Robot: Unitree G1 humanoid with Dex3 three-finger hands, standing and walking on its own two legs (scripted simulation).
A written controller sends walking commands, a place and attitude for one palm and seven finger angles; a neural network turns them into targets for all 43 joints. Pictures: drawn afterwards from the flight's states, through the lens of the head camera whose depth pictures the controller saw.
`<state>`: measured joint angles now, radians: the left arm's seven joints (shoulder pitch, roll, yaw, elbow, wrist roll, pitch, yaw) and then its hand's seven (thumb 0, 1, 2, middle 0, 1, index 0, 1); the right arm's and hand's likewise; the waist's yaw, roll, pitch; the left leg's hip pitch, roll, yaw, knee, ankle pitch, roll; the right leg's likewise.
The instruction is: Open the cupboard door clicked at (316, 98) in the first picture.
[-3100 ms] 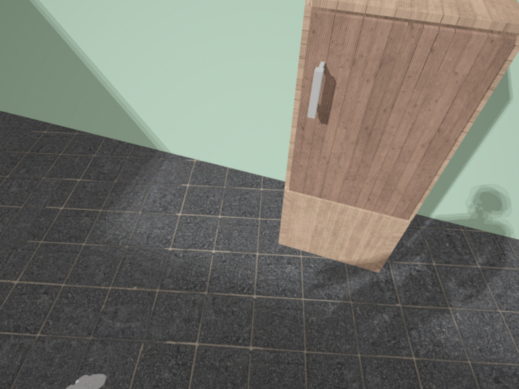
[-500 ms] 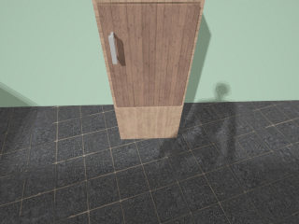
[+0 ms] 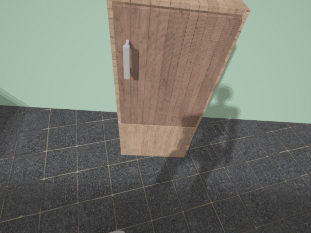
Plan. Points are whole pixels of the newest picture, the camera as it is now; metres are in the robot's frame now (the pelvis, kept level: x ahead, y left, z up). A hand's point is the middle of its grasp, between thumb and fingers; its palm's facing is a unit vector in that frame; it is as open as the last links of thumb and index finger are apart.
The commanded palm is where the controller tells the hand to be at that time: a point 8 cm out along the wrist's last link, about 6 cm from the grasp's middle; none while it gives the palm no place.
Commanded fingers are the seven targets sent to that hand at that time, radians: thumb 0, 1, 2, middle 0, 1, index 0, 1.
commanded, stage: take the last steps up to it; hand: left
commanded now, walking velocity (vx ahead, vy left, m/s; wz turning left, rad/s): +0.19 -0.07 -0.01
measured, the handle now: (127, 59) +0.66 +0.16 +0.07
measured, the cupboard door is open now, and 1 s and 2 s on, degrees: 0 0 0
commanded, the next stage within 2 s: come to a stop and stand still in 0.12 s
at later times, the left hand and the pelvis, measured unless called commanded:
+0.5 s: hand (114, 208) +0.21 +0.13 -0.16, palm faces +0.02 -0.98 -0.20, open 7.2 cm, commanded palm none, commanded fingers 0.00 0.90 0.90 -0.20 -0.30 -0.20 -0.30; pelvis +0.12 -0.04 +0.00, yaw +2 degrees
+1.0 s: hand out of the picture +0.04 +0.22 -0.16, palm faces +0.12 -0.98 -0.18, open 7.3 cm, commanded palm none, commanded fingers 0.00 0.90 0.90 -0.20 -0.30 -0.20 -0.30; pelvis +0.07 +0.03 +0.02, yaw +2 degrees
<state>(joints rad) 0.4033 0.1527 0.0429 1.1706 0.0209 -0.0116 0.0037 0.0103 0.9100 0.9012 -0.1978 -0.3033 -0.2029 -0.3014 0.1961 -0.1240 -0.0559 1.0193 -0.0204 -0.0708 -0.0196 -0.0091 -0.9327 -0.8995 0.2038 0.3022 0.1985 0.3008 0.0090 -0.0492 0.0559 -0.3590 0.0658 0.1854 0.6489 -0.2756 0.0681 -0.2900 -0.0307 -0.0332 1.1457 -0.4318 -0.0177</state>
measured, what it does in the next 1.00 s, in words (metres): steps on the spot: right foot, then left foot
